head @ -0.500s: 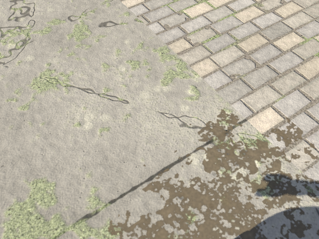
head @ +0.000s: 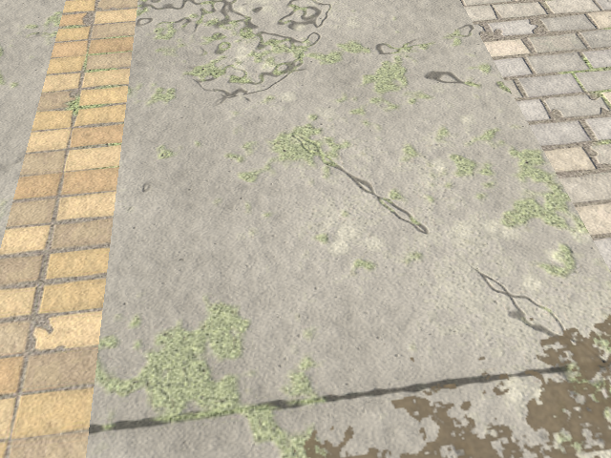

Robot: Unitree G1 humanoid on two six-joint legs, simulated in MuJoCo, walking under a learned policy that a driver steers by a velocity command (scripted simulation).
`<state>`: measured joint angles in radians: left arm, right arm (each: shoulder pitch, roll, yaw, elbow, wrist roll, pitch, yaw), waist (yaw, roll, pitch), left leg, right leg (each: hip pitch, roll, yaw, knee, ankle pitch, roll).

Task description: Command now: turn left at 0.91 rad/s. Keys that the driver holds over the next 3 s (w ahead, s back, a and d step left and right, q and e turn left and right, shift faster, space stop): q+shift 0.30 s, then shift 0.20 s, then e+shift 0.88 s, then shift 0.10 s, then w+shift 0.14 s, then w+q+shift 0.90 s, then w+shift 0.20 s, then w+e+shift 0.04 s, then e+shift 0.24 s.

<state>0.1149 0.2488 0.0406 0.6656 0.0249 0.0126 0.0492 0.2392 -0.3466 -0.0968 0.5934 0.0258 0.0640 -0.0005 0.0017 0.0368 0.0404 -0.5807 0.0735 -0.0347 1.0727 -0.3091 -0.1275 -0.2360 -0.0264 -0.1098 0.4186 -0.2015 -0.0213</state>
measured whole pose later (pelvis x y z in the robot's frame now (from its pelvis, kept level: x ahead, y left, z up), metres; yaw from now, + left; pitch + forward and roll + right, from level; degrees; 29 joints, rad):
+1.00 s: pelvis +0.03 +0.07 +0.00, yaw +7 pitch +2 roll +0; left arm 0.17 0.35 0.12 0.63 -0.03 0.05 0.02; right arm 0.20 -0.28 -0.09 0.66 -0.02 0.00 -0.02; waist 0.00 -0.04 0.02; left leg -0.22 -0.05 0.03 0.45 -0.27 0.05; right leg -0.55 0.05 0.12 1.05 -0.42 0.06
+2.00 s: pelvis +0.25 +0.01 -0.01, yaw -10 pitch +3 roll -1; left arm 0.28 0.31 0.04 0.70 0.07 -0.06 -0.02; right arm 0.31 -0.32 -0.05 0.73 -0.02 -0.04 0.05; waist -0.03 -0.05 -0.03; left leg -0.31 -0.07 0.03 0.58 -0.33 0.10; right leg -0.35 -0.02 0.01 1.05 -0.36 -0.02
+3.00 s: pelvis +1.07 +0.17 +0.00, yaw +21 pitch +0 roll +1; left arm 0.25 0.28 0.05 0.82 -0.05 -0.05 0.02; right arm 0.24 -0.27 -0.04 0.85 -0.01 -0.09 0.01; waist -0.01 -0.03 0.11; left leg -0.14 -0.06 0.16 0.39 -0.25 0.09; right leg -0.60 -0.09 0.05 1.15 -0.28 0.01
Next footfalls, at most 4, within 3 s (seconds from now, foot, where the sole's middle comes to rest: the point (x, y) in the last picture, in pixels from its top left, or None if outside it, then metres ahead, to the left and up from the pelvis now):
0.16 left None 0.04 0.16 -0.78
0.60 right None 0.14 -0.04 -0.78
1.34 right None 0.07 -0.10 -0.78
1.90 left None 0.28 0.07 -0.78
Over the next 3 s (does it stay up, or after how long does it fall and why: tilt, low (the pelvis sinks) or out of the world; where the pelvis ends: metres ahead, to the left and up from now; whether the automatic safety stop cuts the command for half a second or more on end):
stays up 1.07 0.17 0.00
